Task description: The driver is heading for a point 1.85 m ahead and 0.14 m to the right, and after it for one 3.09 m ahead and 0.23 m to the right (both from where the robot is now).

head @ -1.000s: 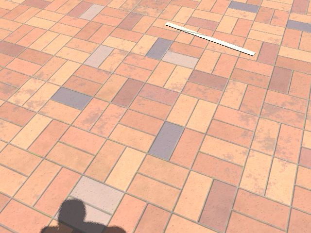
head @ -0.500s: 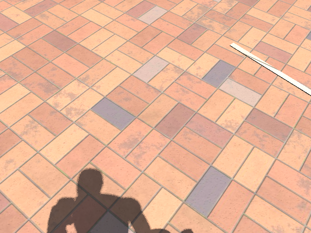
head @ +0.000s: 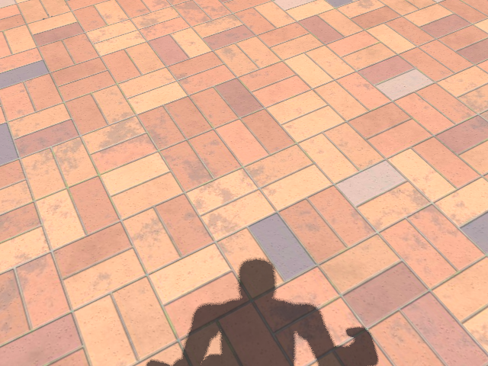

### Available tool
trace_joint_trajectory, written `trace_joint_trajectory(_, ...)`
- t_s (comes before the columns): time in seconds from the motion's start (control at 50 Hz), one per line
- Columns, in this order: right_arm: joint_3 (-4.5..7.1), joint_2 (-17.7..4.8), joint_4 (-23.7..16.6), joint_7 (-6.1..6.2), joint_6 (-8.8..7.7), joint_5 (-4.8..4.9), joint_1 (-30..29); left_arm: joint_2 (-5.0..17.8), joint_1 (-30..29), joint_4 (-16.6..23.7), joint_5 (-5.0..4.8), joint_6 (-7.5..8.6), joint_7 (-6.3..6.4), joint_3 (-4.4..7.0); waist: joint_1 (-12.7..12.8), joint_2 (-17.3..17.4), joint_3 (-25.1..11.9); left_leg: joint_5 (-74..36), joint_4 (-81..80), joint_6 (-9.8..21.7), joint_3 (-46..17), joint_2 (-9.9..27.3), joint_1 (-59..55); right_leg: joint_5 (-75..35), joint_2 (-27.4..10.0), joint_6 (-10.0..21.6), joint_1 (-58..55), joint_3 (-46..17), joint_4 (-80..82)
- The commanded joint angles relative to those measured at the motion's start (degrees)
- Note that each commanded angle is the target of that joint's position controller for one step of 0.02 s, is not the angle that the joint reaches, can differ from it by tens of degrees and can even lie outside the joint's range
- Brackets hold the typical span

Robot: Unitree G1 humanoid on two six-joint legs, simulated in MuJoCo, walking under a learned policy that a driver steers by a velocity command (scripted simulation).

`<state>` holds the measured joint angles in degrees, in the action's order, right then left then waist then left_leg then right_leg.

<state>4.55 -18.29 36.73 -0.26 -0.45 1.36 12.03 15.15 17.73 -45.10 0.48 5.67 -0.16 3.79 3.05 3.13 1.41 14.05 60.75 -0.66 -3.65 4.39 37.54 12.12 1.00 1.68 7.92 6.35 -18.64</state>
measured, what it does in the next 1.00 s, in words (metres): walks ahead: left foot, then right foot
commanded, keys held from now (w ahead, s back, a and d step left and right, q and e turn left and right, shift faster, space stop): w+q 0.18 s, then w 0.56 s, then w+e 0.26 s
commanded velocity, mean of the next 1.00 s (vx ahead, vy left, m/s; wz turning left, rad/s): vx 0.50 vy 0.00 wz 0.18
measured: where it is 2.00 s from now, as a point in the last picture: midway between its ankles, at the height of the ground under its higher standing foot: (258, 178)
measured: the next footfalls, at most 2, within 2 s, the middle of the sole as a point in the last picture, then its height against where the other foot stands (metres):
left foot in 0.26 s outside the picture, level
right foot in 0.78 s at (275, 308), level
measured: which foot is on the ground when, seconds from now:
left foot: up 0.00-0.24, down 0.26-0.78, up 0.80-1.00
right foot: down 0.00-0.26, up 0.28-0.76, down 0.78-1.00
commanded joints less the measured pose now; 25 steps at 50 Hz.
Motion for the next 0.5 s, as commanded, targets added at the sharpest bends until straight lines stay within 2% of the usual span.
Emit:
trace_joint_trajectory(0.02,-0.01,-1.24,-4.38,-0.68,-0.75,-0.05,-2.19,9.28,-3.79,3.1,-0.12,0.72,0.33,2.22,-0.98,-7.18,0.0,-7.84,-6.94,-0.36,-0.99,2.17,4.63,-14.39,-15.76,8.8,-4.2,-8.03,9.5)
trace_joint_trajectory(0.08,-0.54,-0.2,-5.51,-1.76,-1.38,-0.05,-7.65,10.44,-2.52,1.74,-0.48,0.1,0.6,2.4,1.06,-6.58,1.5,-14.45,-16.23,0.52,2.08,1.24,1.89,-16.07,-14.95,7.33,-5.13,-2.56,9.3)
trace_joint_trajectory(0.12,-0.67,-0.04,-6.59,-2.43,-1.47,0.11,-10.62,11.4,-0.95,0.69,-0.96,-0.4,0.62,2.64,1.95,-6.46,2.55,-14.32,-20.2,1.45,3.85,0.64,1.0,-16.96,-15.72,6.72,-7.31,-0.67,8.88)
trace_joint_trajectory(0.16,-0.42,-0.7,-7.69,-3.0,-1.41,0.19,-12.2,12.44,-0.2,-0.09,-1.61,-1.05,0.57,2.99,1.7,-6.81,3.22,-11.06,-22.93,3.0,5.32,-0.23,0.18,-21.96,-16.9,5.95,-10.39,0.87,7.08)
trace_joint_trajectory(0.2,0.43,-2.23,-8.02,-3.16,-1.18,-0.26,-10.48,14.04,-0.08,-0.46,-2.27,-1.67,0.79,3.44,-0.52,-8.24,1.07,-5.13,-24.42,5.42,7.98,-3.46,-5.76,-39.77,-17.28,5.08,-12.31,2.77,0.87)
trace_joint_trajectory(0.22,1.3,-3.66,-7.35,-3.01,-1.0,-0.48,-6.45,14.84,-0.06,-0.68,-2.56,-2.02,0.94,3.6,-3.38,-8.81,-1.63,-2.91,-25.42,6.98,9.13,-5.7,-12.0,-48.51,-17.05,4.63,-12.28,3.65,-5.57)
trace_joint_trajectory(0.24,2.8,-5.9,-4.97,-2.54,-0.84,-0.37,2.38,14.38,-0.64,-0.79,-2.72,-2.29,1.08,3.26,-8.6,-7.56,-6.14,-6.74,-29.4,9.04,9.62,-7.97,-24.69,-50.4,-15.52,3.34,-8.56,5.31,-16.01)
trace_joint_trajectory(0.26,4.37,-9.29,-2.24,-1.44,-0.4,-0.24,12.27,11.96,-0.04,-0.35,-1.54,-2.0,1.22,2.13,-12.96,-3.75,-11.25,-8.98,-29.64,11.39,2.32,-4.25,-42.48,-36.24,-13.47,1.3,4.27,5.51,-31.09)
trace_joint_trajectory(0.28,4.9,-16.15,-2.05,-0.84,-0.92,-0.05,11.43,3.44,6.58,2.53,0.74,-0.82,0.16,-0.86,-5.54,12.55,-16.98,-3.33,-32.79,21.63,-29.17,12.67,-61.52,18.52,-3.22,-2.26,29.46,2.43,-52.79)
trace_joint_trajectory(0.3,3.51,-11.43,-3.05,-1.09,-1.6,-0.19,14.23,8.15,2.41,1.81,-1.36,0.95,-0.6,-0.22,-10.06,6.36,-25.42,4.8,-41.57,24.22,-42.5,16.88,-62.68,22.19,-1.66,-2.0,34.15,-10.02,-60.12)
trace_joint_trajectory(0.32,2.66,-9.08,-2.09,-1.45,-2.35,-0.78,11.71,11.13,-4.3,3.82,-3.69,1.6,-0.85,0.75,-10.77,3.48,-16.02,1.55,-42.85,20.93,-33.13,14.76,-56.51,17.19,-4.07,-1.23,38.62,-10.26,-60.52)
trace_joint_trajectory(0.34,2.14,-7.76,-1.92,-1.45,-2.76,-0.55,7.89,10.21,-6.23,4.47,-3.25,1.95,-0.54,0.32,-8.43,0.58,-10.36,-3.31,-43.11,18.78,-25.68,12.33,-47.88,11.98,-6.64,-0.68,37.64,-9.76,-56.11)
trace_joint_trajectory(0.36,1.4,-5.64,-2.05,-1.39,-2.92,-0.77,4.08,10.01,-6.54,3.79,-1.78,1.82,-0.15,0.42,-6.18,-0.8,-6.79,-9.78,-43.79,17.25,-20.0,10.27,-40.08,8.81,-8.5,-1.01,34.51,-9.51,-51.95)
trace_joint_trajectory(0.38,0.76,-4.04,-2.45,-1.32,-3.19,-1.44,1.94,10.12,-4.85,3.14,-1.29,1.21,-0.17,0.68,-3.98,0.1,-5.57,-14.6,-45.33,16.68,-16.33,8.6,-34.6,6.52,-9.73,-1.27,30.23,-10.05,-49.6)
trace_joint_trajectory(0.4,0.63,-3.68,-2.44,-1.27,-3.46,-1.65,1.14,9.53,-3.36,2.59,-1.2,0.5,-0.25,0.67,-2.73,0.48,-5.36,-16.06,-46.98,16.65,-14.8,7.91,-31.68,5.24,-9.99,-1.68,27.66,-10.06,-48.07)
trace_joint_trajectory(0.42,0.69,-3.9,-1.97,-1.18,-3.87,-1.45,1.04,8.39,-2.37,2.09,-1.03,-0.12,-0.25,0.48,-2.08,0.17,-5.11,-18.0,-48.37,17.01,-13.02,7.65,-29.94,4.37,-10.03,-2.32,26.7,-9.59,-46.37)
trace_joint_trajectory(0.46,0.91,-5.05,-0.62,-0.86,-4.51,-1.28,1.87,6.91,-4.01,2.45,-0.52,-1.05,-0.07,0.11,-1.92,-0.72,-2.98,-20.62,-50.57,17.15,-9.4,7.2,-27.36,0.62,-9.99,-3.73,27.88,-9.05,-41.89)
trace_joint_trajectory(0.5,0.97,-5.5,0.64,-0.28,-4.56,-1.26,3.14,5.95,-7.76,3.51,-0.24,-1.2,-0.06,-0.25,-2.95,-0.91,-1.21,-21.22,-51.55,16.19,-6.33,6.02,-27.54,-6.17,-9.86,-4.59,30.04,-8.93,-35.01)
Keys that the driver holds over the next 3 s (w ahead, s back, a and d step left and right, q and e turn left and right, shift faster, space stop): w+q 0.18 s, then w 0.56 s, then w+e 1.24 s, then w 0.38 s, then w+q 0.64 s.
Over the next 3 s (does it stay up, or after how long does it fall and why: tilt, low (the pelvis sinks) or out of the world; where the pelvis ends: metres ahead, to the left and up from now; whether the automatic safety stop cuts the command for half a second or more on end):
stays up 1.57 -0.22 0.00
